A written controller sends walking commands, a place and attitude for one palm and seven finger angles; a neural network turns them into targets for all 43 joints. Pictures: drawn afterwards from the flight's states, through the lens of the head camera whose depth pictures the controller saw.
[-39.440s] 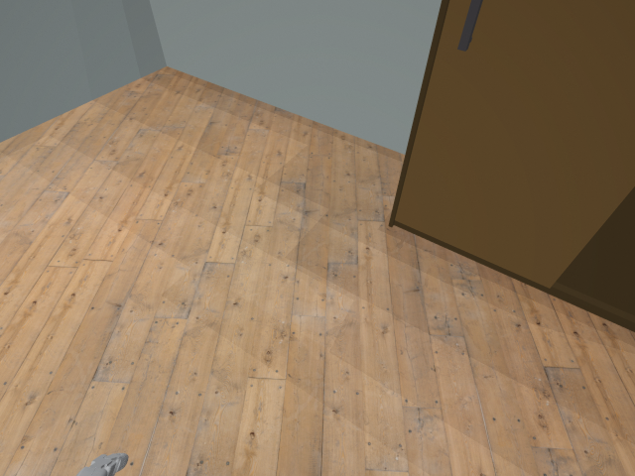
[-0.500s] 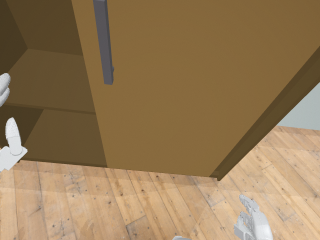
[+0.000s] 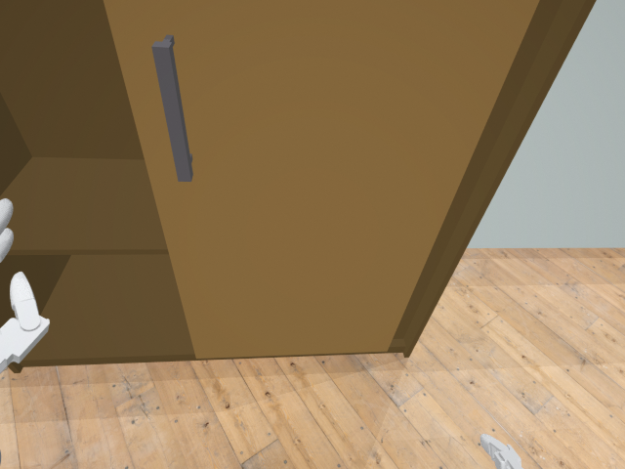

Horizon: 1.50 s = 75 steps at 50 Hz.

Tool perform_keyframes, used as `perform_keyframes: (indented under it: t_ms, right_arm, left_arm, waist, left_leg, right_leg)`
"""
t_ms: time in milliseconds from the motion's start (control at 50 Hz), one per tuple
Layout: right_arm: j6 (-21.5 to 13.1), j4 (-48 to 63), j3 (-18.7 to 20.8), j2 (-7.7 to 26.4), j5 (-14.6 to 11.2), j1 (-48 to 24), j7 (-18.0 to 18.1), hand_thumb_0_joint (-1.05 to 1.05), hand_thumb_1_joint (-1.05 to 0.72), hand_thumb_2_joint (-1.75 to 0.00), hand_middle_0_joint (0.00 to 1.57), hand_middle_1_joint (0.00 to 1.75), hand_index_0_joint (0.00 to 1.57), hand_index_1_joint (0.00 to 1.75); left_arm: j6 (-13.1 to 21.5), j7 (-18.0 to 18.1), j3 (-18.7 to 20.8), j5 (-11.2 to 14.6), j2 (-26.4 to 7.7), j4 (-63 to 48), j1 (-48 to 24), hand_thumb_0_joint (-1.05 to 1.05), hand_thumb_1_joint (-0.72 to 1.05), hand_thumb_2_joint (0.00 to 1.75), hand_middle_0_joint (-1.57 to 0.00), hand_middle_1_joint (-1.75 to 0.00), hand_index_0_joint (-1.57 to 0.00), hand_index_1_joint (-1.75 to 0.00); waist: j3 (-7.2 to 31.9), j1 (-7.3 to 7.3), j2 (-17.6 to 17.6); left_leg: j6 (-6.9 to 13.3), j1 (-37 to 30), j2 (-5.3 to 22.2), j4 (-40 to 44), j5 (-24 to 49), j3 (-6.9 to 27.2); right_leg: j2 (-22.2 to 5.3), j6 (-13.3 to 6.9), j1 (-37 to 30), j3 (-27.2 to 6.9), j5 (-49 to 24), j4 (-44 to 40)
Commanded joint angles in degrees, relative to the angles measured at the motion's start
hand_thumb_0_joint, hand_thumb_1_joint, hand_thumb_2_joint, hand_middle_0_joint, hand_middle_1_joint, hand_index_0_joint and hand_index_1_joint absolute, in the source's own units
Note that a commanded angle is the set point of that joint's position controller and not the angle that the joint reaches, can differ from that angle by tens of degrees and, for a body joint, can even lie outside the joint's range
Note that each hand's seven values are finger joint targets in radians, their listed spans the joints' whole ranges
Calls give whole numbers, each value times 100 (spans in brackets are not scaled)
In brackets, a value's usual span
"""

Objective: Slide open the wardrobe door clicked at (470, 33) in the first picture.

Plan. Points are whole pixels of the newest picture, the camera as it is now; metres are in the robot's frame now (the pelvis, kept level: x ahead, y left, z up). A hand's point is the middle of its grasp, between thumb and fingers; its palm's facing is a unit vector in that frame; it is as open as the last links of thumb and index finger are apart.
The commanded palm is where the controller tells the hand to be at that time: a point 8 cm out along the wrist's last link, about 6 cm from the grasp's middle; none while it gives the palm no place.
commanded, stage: stop stepping back and stand still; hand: left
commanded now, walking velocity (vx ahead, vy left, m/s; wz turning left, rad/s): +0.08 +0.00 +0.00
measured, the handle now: (177, 113) +0.61 +0.25 +0.17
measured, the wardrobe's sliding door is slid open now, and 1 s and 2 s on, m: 0.55 0.55 0.55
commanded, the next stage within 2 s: let the arm hang, fingers relaxed in 0.28 s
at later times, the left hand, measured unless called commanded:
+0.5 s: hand (102, 386) +0.22 +0.26 +0.01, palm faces +0.17 -0.87 -0.46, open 7.4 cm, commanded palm none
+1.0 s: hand out of the picture -0.02 +0.24 -0.16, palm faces +0.03 -0.95 -0.30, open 7.3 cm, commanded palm none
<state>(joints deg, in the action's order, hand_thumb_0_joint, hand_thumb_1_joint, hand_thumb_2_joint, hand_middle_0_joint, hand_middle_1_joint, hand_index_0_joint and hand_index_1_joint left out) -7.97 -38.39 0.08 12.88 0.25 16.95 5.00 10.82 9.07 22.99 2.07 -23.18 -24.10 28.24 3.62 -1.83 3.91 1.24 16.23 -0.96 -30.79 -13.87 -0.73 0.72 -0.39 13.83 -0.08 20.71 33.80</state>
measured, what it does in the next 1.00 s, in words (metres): stands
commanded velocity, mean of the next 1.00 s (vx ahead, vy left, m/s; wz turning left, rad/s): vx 0.00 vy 0.00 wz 0.00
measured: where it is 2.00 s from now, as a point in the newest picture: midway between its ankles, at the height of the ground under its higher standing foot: outside the picture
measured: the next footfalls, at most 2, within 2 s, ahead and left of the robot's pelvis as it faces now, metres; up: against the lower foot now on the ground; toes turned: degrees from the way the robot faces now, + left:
none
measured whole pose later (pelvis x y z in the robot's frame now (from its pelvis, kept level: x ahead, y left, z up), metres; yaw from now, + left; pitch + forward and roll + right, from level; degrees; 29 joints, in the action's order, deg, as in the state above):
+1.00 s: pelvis -0.01 +0.01 +0.01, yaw +3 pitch +0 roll -1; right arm 1.6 -60.7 0.0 14.6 1.3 12.5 0.8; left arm -1.2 0.0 0.9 -0.7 -17.3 63.9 14.3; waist -4.0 0.3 -0.8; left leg 0.6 15.8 -0.5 -26.4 -10.3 2.4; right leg 1.0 -1.2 9.9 3.3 13.5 23.7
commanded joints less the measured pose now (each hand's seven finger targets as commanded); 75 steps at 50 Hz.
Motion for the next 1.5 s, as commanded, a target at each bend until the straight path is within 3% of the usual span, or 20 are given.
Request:
perform_keyframes:
  t_ms: [0,40,80,100,120,160,200,240,280,300,340,360,380,400,460,520,620,720,920,1480]
  right_arm:
    - [-420,1028,210,684,69,-844,6,0,-90,-90,20,30,20,30]
    - [-427,1017,255,722,68,-852,-38,0,-90,-90,20,30,20,30]
    - [-382,976,317,656,51,-828,-103,0,-90,-90,20,30,20,30]
    - [-362,923,367,662,4,-739,-121,0,-90,-90,20,30,20,30]
    - [-349,937,396,682,-27,-726,-129,0,-90,-90,20,30,20,30]
    - [-328,898,305,619,-16,-706,-163,0,-90,-90,20,30,20,30]
    - [-327,814,217,530,9,-700,-97,0,-90,-90,20,30,20,30]
    - [-389,863,261,666,16,-910,-4,0,-90,-90,20,30,20,30]
    - [-410,963,293,751,-45,-938,-13,0,-90,-90,20,30,20,30]
    - [-405,953,300,702,-46,-885,-2,0,-90,-90,20,30,20,30]
    - [-400,950,231,627,10,-982,-30,0,-90,-90,20,30,20,30]
    - [-376,-316,610,1719,14,-1146,-506,0,-90,-90,20,30,20,30]
    - [22,-177,624,1420,-23,-837,-498,0,-90,-90,20,30,20,30]
    - [129,-60,568,1276,-20,-832,-466,0,-90,-90,20,30,20,30]
    - [355,-90,423,1307,87,-832,-471,0,-90,-90,20,30,20,30]
    - [473,-267,394,1335,123,-973,-440,0,-90,-90,20,30,20,30]
    - [693,-686,232,1127,170,-1157,-413,0,-90,-90,20,30,20,30]
    - [803,-1156,193,982,161,-994,-362,0,-90,-90,20,30,20,30]
    - [791,-1807,265,1272,118,-603,-322,0,-90,-90,20,30,20,30]
    - [625,-2198,213,1588,94,-1283,-361,0,-90,-90,20,30,20,30]
  left_arm:
    - [519,76,725,-117,-1080,-1537,-211,0,90,90,-20,-30,-20,-30]
    - [553,64,803,-103,-1169,-1389,55,0,90,90,-20,-30,-20,-30]
    - [578,26,771,-28,-1106,-1054,256,0,90,90,-20,-30,-20,-30]
    - [563,23,769,28,-1062,-967,189,0,90,90,-20,-30,-20,-30]
    - [569,15,700,36,-977,-1003,48,0,90,90,-20,-30,-20,-30]
    - [605,26,702,11,-996,-1017,-276,0,90,90,-20,-30,-20,-30]
    - [607,48,616,-6,-956,-911,-434,0,90,90,-20,-30,-20,-30]
    - [610,59,555,4,-941,-929,-592,0,90,90,-20,-30,-20,-30]
    - [631,60,490,-15,-970,-1225,-696,0,90,90,-20,-30,-20,-30]
    - [575,51,585,-22,-997,-927,-358,0,90,90,-20,-30,-20,-30]
    - [560,14,665,-40,-1098,-1182,-541,0,90,90,-20,-30,-20,-30]
    - [-413,-773,-1631,-499,-133,3302,-443,0,90,90,-20,-30,-20,-30]
    - [-859,-880,-1545,-412,-12,3421,-406,0,90,90,-20,-30,-20,-30]
    - [-978,-906,-1622,-401,138,3370,-392,0,90,90,-20,-30,-20,-30]
    - [-956,-925,-1708,-406,-3,4095,-914,0,90,90,-20,-30,-20,-30]
    - [-935,-903,-1777,-402,-217,5043,-1294,0,90,90,-20,-30,-20,-30]
    - [-1026,-859,-1966,-341,-201,6366,-1677,0,90,90,-20,-30,-20,-30]
    - [-1041,-859,-2011,-314,-36,7345,-1614,0,90,90,-20,-30,-20,-30]
    - [-1007,-884,-2054,-288,-141,8344,-1719,0,90,90,-20,-30,-20,-30]
    - [-876,-859,-2000,-282,-550,8447,-2455,0,90,90,-20,-30,-20,-30]
  waist:
    - [-470,211,-1586]
    - [-234,227,-1059]
    - [-156,204,374]
    - [-268,224,675]
    - [-366,226,535]
    - [-292,152,98]
    - [-202,75,-212]
    - [-156,189,-882]
    - [-16,306,-831]
    - [-124,278,-512]
    - [-158,247,-670]
    - [-204,-19,-421]
    - [263,82,-269]
    - [296,85,-338]
    - [376,187,123]
    - [545,202,696]
    - [20,187,-866]
    - [-271,147,-1482]
    - [-503,145,-366]
    - [7,157,-469]
  left_leg:
    - [598,949,1126,1924,-2170,1640]
    - [381,1121,698,1182,-1593,959]
    - [97,1124,155,-527,-821,287]
    - [-11,1100,97,-1359,-727,158]
    - [-50,1165,151,-1861,-774,214]
    - [2,1010,381,-1246,-733,378]
    - [56,-129,304,256,104,174]
    - [173,-680,623,917,828,686]
    - [306,-608,919,960,680,1013]
    - [300,-385,731,729,622,791]
    - [211,-188,530,666,935,606]
    - [130,91,663,-394,2743,590]
    - [37,-203,678,-365,2784,480]
    - [36,-287,712,-384,2526,487]
    - [350,197,903,-61,2426,1055]
    - [233,85,638,-215,2264,860]
    - [146,-22,467,299,1177,807]
    - [118,-57,455,632,-1,870]
    - [166,-208,639,1032,-151,1032]
    - [62,-1007,743,1276,1747,799]
  right_leg:
    - [98,-26,-493,210,37,-456]
    - [-131,-168,-1017,-128,-171,-1066]
    - [-1109,-627,-548,-1823,615,-1924]
    - [-1614,-912,-172,-2355,910,-2285]
    - [-1770,-1079,-67,-2433,505,-2284]
    - [-1701,-1064,-303,-1895,-853,-1759]
    - [-1119,-553,68,-993,-1110,-1179]
    - [-410,-131,311,-476,-919,-755]
    - [-160,97,138,-383,-876,-831]
    - [-175,99,0,-478,-1088,-1052]
    - [-310,8,-209,-526,-1431,-1094]
    - [-823,-158,50,-106,-3363,-63]
    - [-814,-198,38,-324,-3239,-127]
    - [-798,-174,178,-255,-2781,-151]
    - [-510,-150,-45,-21,-1723,120]
    - [-726,-281,-329,-336,-2317,-198]
    - [-697,-291,-156,-533,-1227,-756]
    - [-663,-357,-50,-565,-82,-1398]
    - [-607,-335,-105,-433,4,-1707]
    - [-775,-199,-785,-442,-1779,-1703]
